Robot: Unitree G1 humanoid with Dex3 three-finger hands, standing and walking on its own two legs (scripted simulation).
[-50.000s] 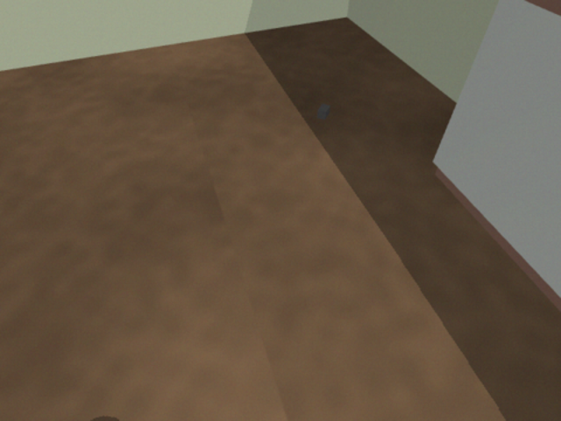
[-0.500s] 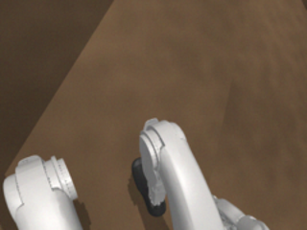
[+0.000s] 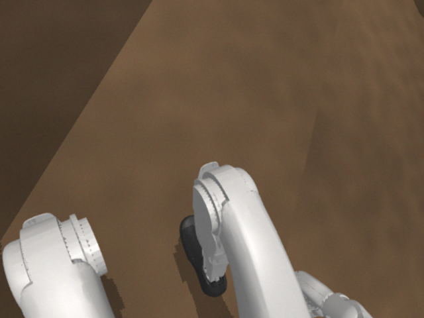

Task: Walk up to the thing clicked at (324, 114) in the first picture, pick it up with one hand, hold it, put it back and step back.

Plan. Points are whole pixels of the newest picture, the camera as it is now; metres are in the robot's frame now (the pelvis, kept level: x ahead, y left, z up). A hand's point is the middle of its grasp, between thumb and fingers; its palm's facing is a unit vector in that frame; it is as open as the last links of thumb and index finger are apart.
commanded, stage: open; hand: left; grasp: from above
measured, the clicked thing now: out of the picture +0.42 +0.33 -0.26
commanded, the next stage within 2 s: withdraw in 0.52 s
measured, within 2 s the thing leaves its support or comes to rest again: rests again in 0.84 s
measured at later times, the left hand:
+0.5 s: hand out of the picture +0.41 +0.34 -0.23, palm faces -0.45 -0.17 -0.88, open 11.5 cm
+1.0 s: hand out of the picture +0.44 +0.36 -0.12, palm faces -0.22 -0.07 -0.97, open 12.6 cm
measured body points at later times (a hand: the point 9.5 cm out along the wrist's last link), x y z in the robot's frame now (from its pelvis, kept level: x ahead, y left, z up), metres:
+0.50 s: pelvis +0.00 +0.00 +0.00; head +0.25 +0.13 +0.35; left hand +0.43 +0.34 -0.18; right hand +0.07 -0.26 -0.06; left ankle +0.06 +0.13 -0.25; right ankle +0.12 -0.14 -0.25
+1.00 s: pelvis +0.01 +0.00 +0.03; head +0.21 +0.11 +0.41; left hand +0.44 +0.36 -0.07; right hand +0.10 -0.26 -0.06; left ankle +0.06 +0.13 -0.25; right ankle +0.12 -0.14 -0.25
